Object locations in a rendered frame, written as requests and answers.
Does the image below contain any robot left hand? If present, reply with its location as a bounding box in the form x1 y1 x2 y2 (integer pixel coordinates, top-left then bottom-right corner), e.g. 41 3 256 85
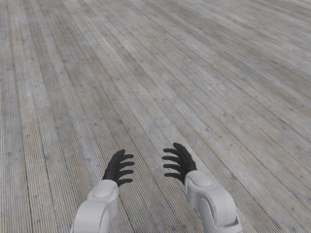
102 149 135 187

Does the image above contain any robot right hand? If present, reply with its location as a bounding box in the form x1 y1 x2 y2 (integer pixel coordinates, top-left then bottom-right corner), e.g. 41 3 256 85
162 143 197 185

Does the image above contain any robot left forearm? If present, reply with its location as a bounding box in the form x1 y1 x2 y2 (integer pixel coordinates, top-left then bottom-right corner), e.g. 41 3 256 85
70 180 119 233

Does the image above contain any robot right forearm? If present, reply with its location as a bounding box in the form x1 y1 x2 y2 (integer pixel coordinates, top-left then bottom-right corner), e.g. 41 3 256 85
184 170 243 233

